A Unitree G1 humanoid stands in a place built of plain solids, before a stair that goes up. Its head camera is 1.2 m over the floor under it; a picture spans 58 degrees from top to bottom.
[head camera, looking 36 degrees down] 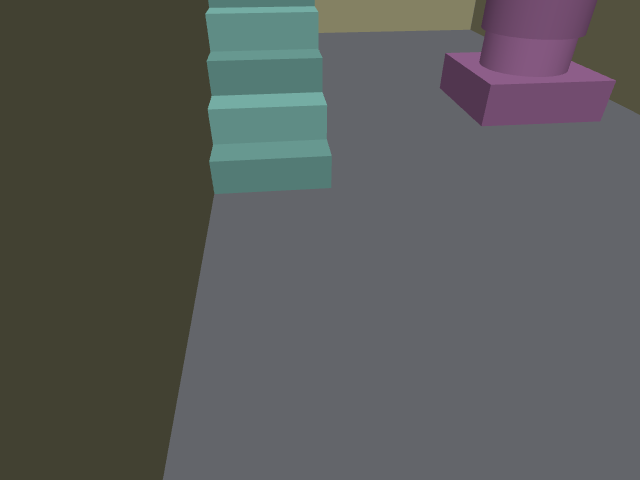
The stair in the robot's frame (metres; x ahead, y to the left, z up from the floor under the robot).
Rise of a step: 0.20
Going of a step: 0.23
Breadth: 0.65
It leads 6 degrees to the left of straight ahead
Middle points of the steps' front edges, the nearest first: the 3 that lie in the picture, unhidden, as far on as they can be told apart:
2.12 0.26 0.20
2.34 0.28 0.40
2.57 0.31 0.59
